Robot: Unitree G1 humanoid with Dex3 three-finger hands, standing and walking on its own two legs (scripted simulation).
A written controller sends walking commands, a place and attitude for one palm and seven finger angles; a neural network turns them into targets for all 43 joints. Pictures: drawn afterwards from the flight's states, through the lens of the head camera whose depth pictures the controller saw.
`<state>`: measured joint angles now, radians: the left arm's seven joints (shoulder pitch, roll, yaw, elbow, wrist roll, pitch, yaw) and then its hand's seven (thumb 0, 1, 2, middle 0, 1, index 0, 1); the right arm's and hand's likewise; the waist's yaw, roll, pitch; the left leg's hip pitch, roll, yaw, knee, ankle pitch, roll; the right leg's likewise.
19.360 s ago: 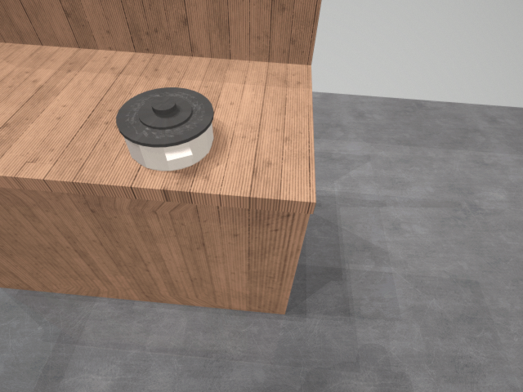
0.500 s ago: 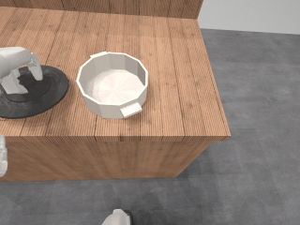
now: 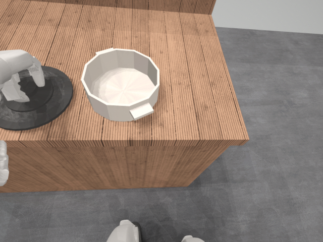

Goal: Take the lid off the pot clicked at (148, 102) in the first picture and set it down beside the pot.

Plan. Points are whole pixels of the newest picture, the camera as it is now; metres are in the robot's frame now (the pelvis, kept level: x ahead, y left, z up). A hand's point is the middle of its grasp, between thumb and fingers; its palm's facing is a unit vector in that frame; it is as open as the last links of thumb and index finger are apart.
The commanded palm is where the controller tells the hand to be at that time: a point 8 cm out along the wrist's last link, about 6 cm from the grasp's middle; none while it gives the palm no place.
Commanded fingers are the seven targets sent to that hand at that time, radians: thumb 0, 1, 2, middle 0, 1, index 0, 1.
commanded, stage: open the fingers wide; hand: left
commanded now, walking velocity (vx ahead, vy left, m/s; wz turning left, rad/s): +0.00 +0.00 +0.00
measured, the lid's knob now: (25, 89) +0.49 +0.32 +0.04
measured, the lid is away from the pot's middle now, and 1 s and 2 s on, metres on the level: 0.24 0.24 0.24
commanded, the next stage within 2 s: raise the empty hand in 1.16 s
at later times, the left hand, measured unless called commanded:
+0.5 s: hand (17, 92) +0.45 +0.32 +0.07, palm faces -0.43 -0.12 -0.89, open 7.9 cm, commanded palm +0.48 +0.31 +0.13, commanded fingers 0.00 0.26 0.80 -0.54 -0.94 -0.54 -0.94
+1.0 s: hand (14, 94) +0.45 +0.32 +0.07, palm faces -0.47 -0.10 -0.88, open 10.6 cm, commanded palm +0.48 +0.31 +0.13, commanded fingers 0.00 -0.02 0.67 -0.36 -0.84 -0.36 -0.84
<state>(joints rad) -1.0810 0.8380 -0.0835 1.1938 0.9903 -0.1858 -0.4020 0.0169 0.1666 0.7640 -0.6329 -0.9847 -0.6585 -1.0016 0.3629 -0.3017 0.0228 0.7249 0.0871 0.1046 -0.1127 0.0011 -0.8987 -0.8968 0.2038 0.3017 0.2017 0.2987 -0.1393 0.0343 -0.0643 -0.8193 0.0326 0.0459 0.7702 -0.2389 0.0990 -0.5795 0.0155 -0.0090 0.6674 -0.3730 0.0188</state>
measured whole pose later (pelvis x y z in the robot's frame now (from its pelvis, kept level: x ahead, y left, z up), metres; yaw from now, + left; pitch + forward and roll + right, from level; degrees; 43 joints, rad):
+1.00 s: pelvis +0.00 -0.01 +0.00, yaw +1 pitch +15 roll -5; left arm -0.97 0.81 -0.04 1.09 1.00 -0.18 -0.37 0.01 0.02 0.70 -0.44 -0.90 -0.40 -0.85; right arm 0.35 -0.29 0.01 0.69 0.08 0.16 -0.07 0.00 -0.90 -0.90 0.20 0.30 0.20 0.30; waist -0.12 0.04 -0.07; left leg -0.81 0.03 0.03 0.79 -0.24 0.09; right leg -0.57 0.02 -0.02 0.69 -0.39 0.01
